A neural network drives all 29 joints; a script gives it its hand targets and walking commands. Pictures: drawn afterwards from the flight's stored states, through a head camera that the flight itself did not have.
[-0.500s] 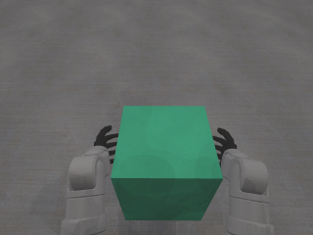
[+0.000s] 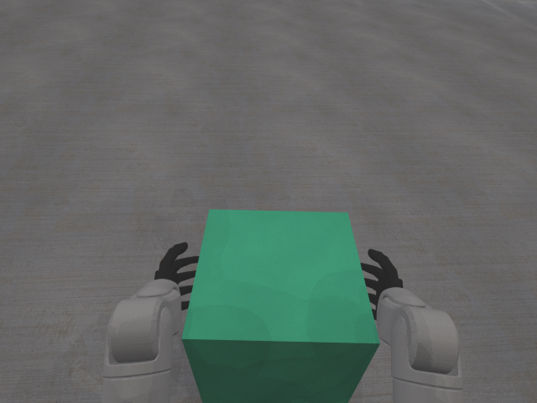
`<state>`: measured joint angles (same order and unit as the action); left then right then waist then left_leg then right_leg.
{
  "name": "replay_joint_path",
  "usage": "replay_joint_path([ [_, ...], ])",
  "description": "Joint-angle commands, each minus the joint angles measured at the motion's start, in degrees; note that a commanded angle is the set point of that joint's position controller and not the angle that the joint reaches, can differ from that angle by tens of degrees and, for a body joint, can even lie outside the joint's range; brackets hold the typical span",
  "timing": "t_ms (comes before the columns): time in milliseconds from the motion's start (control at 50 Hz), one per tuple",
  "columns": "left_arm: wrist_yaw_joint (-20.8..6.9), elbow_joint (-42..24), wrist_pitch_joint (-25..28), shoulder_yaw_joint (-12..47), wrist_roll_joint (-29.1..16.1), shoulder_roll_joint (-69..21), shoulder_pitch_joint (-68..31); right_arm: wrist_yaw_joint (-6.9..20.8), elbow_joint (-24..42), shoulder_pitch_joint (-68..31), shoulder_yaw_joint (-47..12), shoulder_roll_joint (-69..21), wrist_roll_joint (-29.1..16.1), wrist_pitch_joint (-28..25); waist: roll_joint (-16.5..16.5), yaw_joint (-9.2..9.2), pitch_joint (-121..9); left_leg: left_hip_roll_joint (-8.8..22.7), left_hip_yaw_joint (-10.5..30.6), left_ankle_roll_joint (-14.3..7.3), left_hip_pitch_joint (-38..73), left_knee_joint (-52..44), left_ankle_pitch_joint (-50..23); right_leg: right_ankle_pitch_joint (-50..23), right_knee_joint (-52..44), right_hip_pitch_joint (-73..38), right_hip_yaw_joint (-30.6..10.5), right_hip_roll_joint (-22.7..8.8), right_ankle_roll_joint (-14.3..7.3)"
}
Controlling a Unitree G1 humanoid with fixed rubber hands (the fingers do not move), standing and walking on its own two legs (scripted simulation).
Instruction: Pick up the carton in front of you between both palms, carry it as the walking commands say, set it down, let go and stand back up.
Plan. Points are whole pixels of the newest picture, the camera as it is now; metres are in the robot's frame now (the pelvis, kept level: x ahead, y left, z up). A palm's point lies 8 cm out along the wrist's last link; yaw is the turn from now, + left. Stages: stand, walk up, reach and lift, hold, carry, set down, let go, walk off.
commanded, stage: carry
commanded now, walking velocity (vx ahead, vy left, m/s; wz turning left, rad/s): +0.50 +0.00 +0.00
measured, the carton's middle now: (275, 314) +0.27 +0.00 +0.00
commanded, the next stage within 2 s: none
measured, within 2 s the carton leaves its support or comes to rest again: neither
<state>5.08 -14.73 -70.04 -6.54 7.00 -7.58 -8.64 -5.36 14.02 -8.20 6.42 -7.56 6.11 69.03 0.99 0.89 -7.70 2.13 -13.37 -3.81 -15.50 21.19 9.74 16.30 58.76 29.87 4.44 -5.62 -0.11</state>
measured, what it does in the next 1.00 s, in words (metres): walks ahead: right foot, then left foot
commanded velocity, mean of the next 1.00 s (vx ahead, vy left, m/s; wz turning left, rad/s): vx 0.25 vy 0.00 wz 0.00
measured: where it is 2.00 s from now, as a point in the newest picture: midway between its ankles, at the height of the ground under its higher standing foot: (266, 345)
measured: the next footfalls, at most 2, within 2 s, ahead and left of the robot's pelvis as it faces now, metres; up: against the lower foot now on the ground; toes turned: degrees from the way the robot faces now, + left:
right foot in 0.30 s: +0.37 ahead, -0.14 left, +0.00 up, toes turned -11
left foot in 0.72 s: +0.63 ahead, +0.08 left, +0.00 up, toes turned -8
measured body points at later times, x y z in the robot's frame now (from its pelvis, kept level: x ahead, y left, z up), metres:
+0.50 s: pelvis +0.31 -0.05 +0.00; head +0.32 -0.07 +0.45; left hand +0.57 +0.12 +0.06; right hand +0.59 -0.18 +0.05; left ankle +0.27 +0.09 -0.67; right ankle +0.33 -0.13 -0.75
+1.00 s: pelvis +0.55 +0.00 -0.01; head +0.55 +0.01 +0.44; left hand +0.83 +0.15 +0.07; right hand +0.83 -0.15 +0.07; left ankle +0.59 +0.09 -0.75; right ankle +0.53 -0.13 -0.75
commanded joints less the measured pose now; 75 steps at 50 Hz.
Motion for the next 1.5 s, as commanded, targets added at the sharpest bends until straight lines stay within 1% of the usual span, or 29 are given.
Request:
replay_joint_path([
  [0,-14.4,-4.9,2.3,42.5,-23.3,-55.1,-28.5,16.1,6.2,-29.2,-41.1,-54.3,-24.3,-1.3,-7.5,-0.43,-10.6,15.5,14.8,-4.0,12.5,-15.3,6.8,-5.1,-8.2,5.8,-0.2,-2.2,1.2],
  [80,-13.7,-6.6,1.9,42.2,-22.8,-52.7,-26.4,15.9,8.3,-27.4,-40.9,-51.3,-24.2,-0.8,-7.5,-0.2,-7.8,13.7,10.1,-3.3,15.8,-14.7,-1.1,-11.5,-20.2,6.3,2.9,-1.2,1.6],
  [200,-14.0,-6.8,-0.4,41.1,-23.1,-48.7,-25.5,15.3,6.7,-24.5,-39.3,-47.9,-22.0,1.1,-9.7,0.24,-3.4,12.5,6.0,-1.7,19.4,-9.8,-13.2,-14.1,-30.0,2.1,6.7,1.1,-0.3],
  [260,-14.3,-5.3,-0.9,40.2,-23.1,-48.2,-25.0,15.2,6.1,-25.5,-39.4,-47.7,-21.9,1.6,-8.0,-0.97,-6.3,10.0,1.1,0.7,15.9,4.5,-22.7,-9.3,-35.1,-13.9,11.6,5.0,-1.4],
  [280,-14.5,-4.3,-0.9,39.6,-22.9,-48.3,-24.3,15.1,5.9,-25.7,-39.6,-47.2,-22.0,1.7,-4.7,-1.89,-10.7,8.3,-0.1,2.6,8.2,15.0,-19.3,-6.7,-34.1,-27.2,7.9,2.4,-1.7],
  [300,-14.7,-3.0,-0.5,38.6,-22.1,-47.8,-23.6,15.1,7.0,-27.0,-40.5,-47.7,-22.4,2.1,8.5,-2.7,-16.2,3.3,0.4,5.9,-7.8,32.8,-5.5,0.8,-38.5,-41.2,-16.3,-12.8,-7.5],
  [320,-14.7,-1.4,0.1,38.5,-22.0,-49.0,-22.5,15.2,7.3,-28.0,-41.0,-48.1,-22.8,2.2,19.5,-2.63,-17.4,-2.7,4.8,6.3,-21.5,44.2,16.9,-4.7,-45.3,-47.6,-32.8,-19.2,-12.5],
  [340,-14.9,-2.8,0.5,39.2,-22.7,-51.0,-23.7,15.4,7.0,-29.1,-41.7,-50.3,-23.1,1.5,14.2,-2.21,-16.4,0.5,10.6,4.6,-25.4,51.6,18.5,-12.7,-44.0,-46.7,-28.4,-19.2,-12.6],
  [360,-15.0,-3.7,1.1,39.7,-23.3,-53.2,-24.6,15.6,7.2,-29.7,-41.8,-51.9,-23.5,0.8,9.2,-2.24,-16.7,2.7,12.2,3.5,-25.7,53.0,16.9,-18.6,-42.6,-43.8,-23.2,-17.7,-11.7],
  [380,-15.2,-4.8,1.8,40.4,-23.8,-55.0,-26.0,15.6,7.4,-29.9,-42.2,-53.5,-23.7,0.0,4.0,-1.96,-15.6,5.0,13.1,3.0,-24.8,50.3,13.3,-19.7,-42.5,-39.8,-18.3,-16.5,-9.5],
  [400,-15.3,-5.8,2.4,41.1,-24.3,-56.0,-26.9,15.6,7.8,-29.5,-42.6,-54.4,-23.7,-0.8,2.4,-1.67,-14.9,6.3,13.5,3.2,-22.4,45.8,10.0,-18.0,-44.1,-36.0,-14.2,-15.0,-7.6],
  [440,-15.5,-6.8,3.3,41.7,-24.8,-56.7,-27.0,15.2,7.9,-28.3,-43.2,-56.3,-23.3,-1.9,5.0,-1.59,-14.6,5.8,11.2,3.7,-19.4,39.7,6.4,-13.3,-47.0,-32.8,-8.6,-13.3,-6.4],
  [500,-16.0,-7.9,3.8,42.2,-25.4,-55.5,-24.5,14.4,8.7,-25.0,-43.4,-56.1,-22.0,-2.9,6.7,-1.56,-12.1,5.6,8.5,5.0,-20.4,29.7,2.5,-10.7,-50.0,-32.3,-4.2,-12.2,-7.3],
  [620,-15.5,-10.6,2.6,41.5,-24.3,-50.0,-21.5,13.8,12.0,-23.5,-43.1,-51.1,-22.2,-1.5,8.6,-1.93,-8.0,0.7,1.9,5.1,-12.6,10.3,-7.7,-37.3,-42.8,-32.0,6.4,-8.1,-4.2],
  [660,-15.0,-10.3,1.7,40.7,-23.3,-48.4,-20.9,14.1,12.0,-23.1,-42.6,-49.2,-22.4,-0.3,8.1,-1.88,-7.8,-0.2,0.4,5.0,-6.6,4.7,-13.3,-36.5,-37.7,-31.5,8.3,-6.8,-2.3],
  [700,-14.8,-9.5,0.7,40.1,-22.7,-46.7,-21.3,14.4,11.2,-22.8,-41.7,-47.3,-22.2,0.8,4.4,-0.78,-8.5,-0.1,-0.8,4.9,7.2,-3.1,-23.8,-32.8,-28.4,-25.3,10.0,-4.0,1.0],
  [720,-14.7,-8.9,0.2,39.8,-22.4,-45.6,-21.5,14.6,10.5,-23.2,-40.9,-45.8,-22.0,1.4,0.2,-0.67,-11.3,7.8,7.0,4.7,16.7,-0.3,-40.6,-18.8,-21.8,-19.3,8.9,-2.0,3.2],
  [740,-14.5,-9.5,-0.7,40.7,-22.8,-45.7,-23.4,14.8,8.7,-23.4,-39.5,-45.5,-21.3,1.5,-11.7,-0.09,-17.7,18.9,18.3,-2.6,30.9,5.5,-60.9,3.2,-12.6,-9.3,4.8,0.5,4.7],
  [760,-14.5,-9.5,-1.3,41.1,-23.1,-45.6,-23.6,14.9,6.3,-20.9,-38.7,-46.5,-21.5,1.3,-14.8,0.23,-21.0,21.3,24.1,-7.6,32.2,3.1,-55.9,16.1,-7.6,-5.2,1.7,2.6,4.1],
  [800,-14.8,-8.7,-0.7,41.8,-23.6,-48.9,-26.0,15.2,7.0,-22.7,-38.7,-49.9,-22.2,0.7,-10.0,-0.31,-19.4,19.6,20.4,-5.6,25.9,-2.1,-40.6,18.7,-12.0,-5.9,-2.2,0.9,2.2],
  [820,-14.9,-9.4,-0.1,42.4,-24.1,-50.4,-27.8,15.3,7.4,-24.5,-39.1,-51.8,-22.4,0.4,-9.9,-0.65,-17.6,17.9,17.0,-4.1,22.3,-3.1,-35.9,18.5,-18.6,-7.8,-2.3,0.4,1.6],
  [900,-14.5,-11.0,1.2,43.5,-24.9,-53.5,-28.7,15.5,9.5,-26.0,-39.5,-54.0,-22.8,-0.6,-9.4,-0.79,-18.9,13.8,9.9,-1.6,16.9,-3.1,-21.0,4.4,-31.4,-16.7,1.9,1.6,1.6],
  [960,-14.5,-10.4,1.1,43.1,-23.7,-53.0,-25.9,15.6,9.0,-24.3,-39.8,-52.9,-22.0,-0.7,-5.4,-0.96,-17.7,10.9,5.5,1.4,11.1,0.0,-13.2,-11.5,-39.7,-23.2,0.4,-3.5,2.2],
  [980,-14.7,-9.6,0.9,42.8,-23.1,-52.6,-25.9,15.7,8.7,-24.6,-40.5,-52.9,-21.9,-0.5,-2.6,-0.32,-16.0,9.2,5.0,2.7,10.0,1.6,-13.7,-17.6,-36.3,-22.4,-1.6,-6.0,1.8],
  [1020,-15.1,-6.7,0.8,41.9,-22.3,-52.0,-24.0,15.8,7.0,-24.0,-41.0,-52.2,-21.5,-0.3,0.8,-0.41,-13.7,8.8,6.0,3.5,8.8,4.0,-20.5,-23.1,-33.4,-22.0,-0.3,-5.6,1.7],
  [1080,-15.5,-2.1,1.6,40.6,-20.7,-51.0,-20.7,15.9,4.0,-22.5,-41.1,-51.2,-20.2,-0.9,1.1,-0.74,-13.1,8.5,6.2,3.3,8.5,8.2,-29.2,-32.9,-31.4,-21.7,-0.2,-5.1,1.7],
  [1140,-15.7,0.3,3.5,39.9,-19.7,-51.1,-21.0,16.1,2.0,-23.2,-41.3,-51.2,-19.7,-2.7,1.4,-0.77,-12.9,8.0,5.8,3.7,7.7,9.6,-29.5,-37.7,-30.3,-22.0,0.1,-4.8,1.7],
  [1340,-15.5,2.6,13.7,39.0,-16.6,-49.8,-22.5,15.8,-1.9,-23.1,-39.0,-50.0,-15.7,-12.7,-0.2,-0.86,-14.5,7.8,5.8,3.5,8.3,11.3,-25.2,-35.1,-28.8,-22.0,-0.3,-4.3,0.6],
  [1480,-14.8,8.9,21.1,33.2,-10.8,-45.2,-21.3,15.2,-8.4,-22.1,-32.9,-45.4,-9.8,-20.3,-0.3,-0.82,-12.5,8.2,6.3,3.3,7.3,9.6,-19.5,-27.0,-30.4,-20.5,-0.4,-4.1,0.1],
])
